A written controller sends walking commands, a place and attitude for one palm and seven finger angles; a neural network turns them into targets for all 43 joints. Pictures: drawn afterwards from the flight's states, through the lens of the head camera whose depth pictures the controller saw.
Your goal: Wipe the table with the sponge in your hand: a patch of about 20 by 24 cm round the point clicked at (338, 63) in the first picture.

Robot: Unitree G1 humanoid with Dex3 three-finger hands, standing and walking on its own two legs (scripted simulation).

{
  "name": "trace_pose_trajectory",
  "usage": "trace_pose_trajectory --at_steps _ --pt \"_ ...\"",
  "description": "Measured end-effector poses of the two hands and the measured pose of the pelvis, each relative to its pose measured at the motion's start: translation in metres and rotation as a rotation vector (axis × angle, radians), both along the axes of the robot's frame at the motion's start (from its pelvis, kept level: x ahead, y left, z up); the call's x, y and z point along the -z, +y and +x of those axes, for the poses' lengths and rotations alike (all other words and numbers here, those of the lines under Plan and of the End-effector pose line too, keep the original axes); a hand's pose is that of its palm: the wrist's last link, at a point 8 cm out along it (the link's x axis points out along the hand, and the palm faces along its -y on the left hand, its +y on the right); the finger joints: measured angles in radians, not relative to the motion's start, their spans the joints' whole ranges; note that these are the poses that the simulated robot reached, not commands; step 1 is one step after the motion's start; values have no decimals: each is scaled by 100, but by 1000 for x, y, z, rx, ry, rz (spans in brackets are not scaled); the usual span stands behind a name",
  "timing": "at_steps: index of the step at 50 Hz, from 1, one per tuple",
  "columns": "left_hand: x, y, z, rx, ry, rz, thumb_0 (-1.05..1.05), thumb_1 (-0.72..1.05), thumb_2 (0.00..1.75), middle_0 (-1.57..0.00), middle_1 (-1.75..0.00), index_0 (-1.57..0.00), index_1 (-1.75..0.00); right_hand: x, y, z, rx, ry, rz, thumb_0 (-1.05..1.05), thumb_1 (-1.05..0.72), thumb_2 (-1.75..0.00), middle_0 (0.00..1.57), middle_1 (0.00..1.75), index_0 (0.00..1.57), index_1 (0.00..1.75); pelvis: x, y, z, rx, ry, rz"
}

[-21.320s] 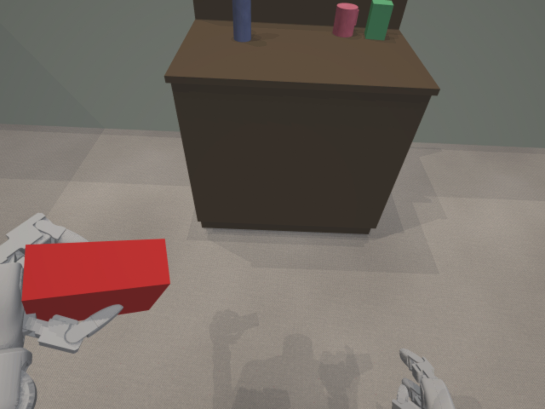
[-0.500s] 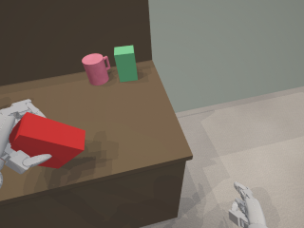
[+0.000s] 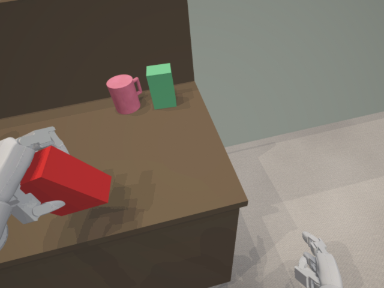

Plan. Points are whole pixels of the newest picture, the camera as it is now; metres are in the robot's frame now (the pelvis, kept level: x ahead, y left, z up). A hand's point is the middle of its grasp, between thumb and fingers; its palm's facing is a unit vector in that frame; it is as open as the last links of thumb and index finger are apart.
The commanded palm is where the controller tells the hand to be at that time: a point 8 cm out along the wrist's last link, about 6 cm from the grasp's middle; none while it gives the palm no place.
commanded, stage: turn the palm down, sponge in hand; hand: left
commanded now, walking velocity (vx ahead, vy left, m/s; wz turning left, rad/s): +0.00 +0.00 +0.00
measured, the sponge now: (67, 189) +0.23 +0.26 +0.14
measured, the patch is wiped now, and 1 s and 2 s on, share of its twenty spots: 0.00 0.00 0.00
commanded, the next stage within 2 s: move the sponge above the wiping area in 1.08 s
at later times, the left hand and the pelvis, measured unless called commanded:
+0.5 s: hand (6, 165) +0.22 +0.32 +0.22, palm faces +0.23 -0.11 -0.97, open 9.7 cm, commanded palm +0.17 +0.31 +0.28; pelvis -0.02 +0.03 +0.01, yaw +0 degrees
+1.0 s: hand (19, 169) +0.22 +0.31 +0.21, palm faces +0.15 -0.04 -0.99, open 9.7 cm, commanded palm +0.17 +0.30 +0.28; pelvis -0.02 +0.02 +0.02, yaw +0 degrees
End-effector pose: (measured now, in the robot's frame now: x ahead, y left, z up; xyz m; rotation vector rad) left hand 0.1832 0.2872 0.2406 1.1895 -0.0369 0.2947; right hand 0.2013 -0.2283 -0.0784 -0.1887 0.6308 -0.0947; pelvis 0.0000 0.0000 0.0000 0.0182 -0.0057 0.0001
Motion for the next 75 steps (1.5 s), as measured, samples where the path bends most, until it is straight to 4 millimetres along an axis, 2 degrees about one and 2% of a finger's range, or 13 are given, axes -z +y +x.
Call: trace_pose_trajectory --at_steps 3,10,19,25,30,40,47,56,64,75 --pt "-6 3 0 -17 -24 21 0 -46 103 -78 -136 -78 -135 -6 13 6 -16 -22 16 1 -91 -90 20 30 20 29 -2 5 -2 1 -11 -3" --pt "-11 30 4 -152 33 67 0 -46 103 -78 -136 -78 -135 -17 42 18 -68 -36 43 1 -91 -90 20 30 20 29 -7 17 -9 2 -32 -5" --pt "-15 21 3 -92 70 154 0 -46 103 -78 -136 -78 -135 -31 74 33 -134 -62 56 1 -91 -90 20 30 20 30 -13 30 -16 4 -48 -8" --pt "-26 34 3 -177 58 200 0 -46 103 -78 -136 -78 -135 -33 88 39 -173 -46 68 1 -91 -90 20 30 20 30 -15 33 -20 1 -52 -8" --pt "-24 37 3 -219 99 218 0 -46 103 -78 -136 -78 -135 -34 93 42 -187 -46 78 1 -91 -90 20 30 20 30 -15 34 -22 -1 -50 -6" --pt "-15 20 6 -162 148 291 0 -46 103 -78 -136 -78 -135 -31 89 40 -196 -32 81 1 -91 -90 20 30 20 30 -16 29 -23 4 -54 -3" --pt "-19 19 7 -198 133 276 0 -46 103 -78 -136 -78 -135 -27 77 37 -179 -21 80 1 -91 -90 20 30 20 30 -16 23 -23 5 -54 -3" --pt "-15 4 9 -159 153 287 0 -46 103 -78 -136 -78 -135 -26 59 34 -148 -33 75 1 -91 -90 20 30 20 29 -14 17 -22 12 -54 1" --pt "-16 2 9 -178 133 282 0 -46 103 -78 -136 -78 -135 -25 49 32 -130 -39 75 1 -91 -90 20 30 20 29 -14 12 -22 12 -57 2" --pt "-2 2 13 -168 187 285 0 -46 103 -78 -136 -78 -135 -23 43 26 -112 -40 69 1 -91 -90 20 30 20 29 -13 10 -24 13 -60 2"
